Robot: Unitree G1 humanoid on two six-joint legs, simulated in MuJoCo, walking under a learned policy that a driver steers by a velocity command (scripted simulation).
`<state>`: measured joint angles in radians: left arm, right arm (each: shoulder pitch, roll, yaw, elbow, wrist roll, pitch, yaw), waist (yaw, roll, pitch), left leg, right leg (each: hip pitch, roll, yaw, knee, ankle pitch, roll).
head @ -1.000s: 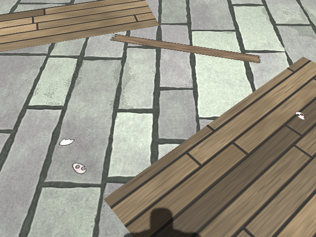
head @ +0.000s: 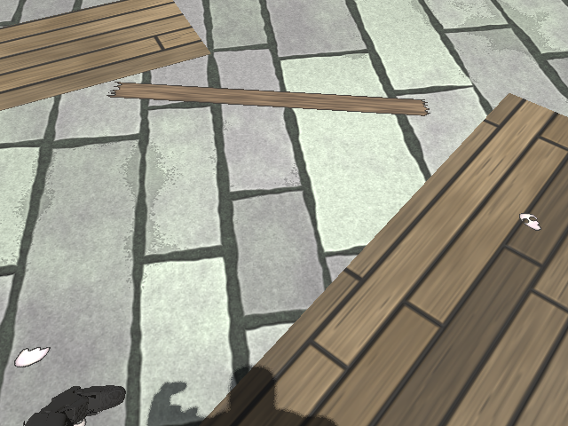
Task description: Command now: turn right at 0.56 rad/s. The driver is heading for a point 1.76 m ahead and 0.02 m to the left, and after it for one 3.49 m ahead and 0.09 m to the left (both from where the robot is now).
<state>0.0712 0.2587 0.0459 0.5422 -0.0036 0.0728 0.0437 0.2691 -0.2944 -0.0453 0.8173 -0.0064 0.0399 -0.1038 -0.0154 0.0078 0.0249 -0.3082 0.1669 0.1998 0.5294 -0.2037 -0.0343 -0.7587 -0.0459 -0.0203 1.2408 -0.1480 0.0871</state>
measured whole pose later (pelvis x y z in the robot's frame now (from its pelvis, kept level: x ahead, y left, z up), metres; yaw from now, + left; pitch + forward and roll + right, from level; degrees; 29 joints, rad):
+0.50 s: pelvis +0.07 -0.06 +0.01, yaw -9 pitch +1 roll +3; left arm 0.38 0.21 0.04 0.79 0.01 -0.03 0.04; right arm 0.22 -0.25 -0.09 0.76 0.00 0.01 -0.04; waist 0.02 0.04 -0.06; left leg -0.85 -0.04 -0.15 1.19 0.08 -0.07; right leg -0.25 0.02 0.04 0.49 -0.26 -0.07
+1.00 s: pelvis +0.32 +0.05 +0.00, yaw +7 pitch +4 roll +0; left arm 0.30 0.28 0.07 0.85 0.00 -0.12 0.01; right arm 0.23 -0.25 -0.06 0.70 0.01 -0.04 0.02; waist 0.02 -0.03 -0.01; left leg -0.40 -0.09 -0.03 0.55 -0.23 0.07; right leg -0.51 -0.08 0.04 1.23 -0.35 0.01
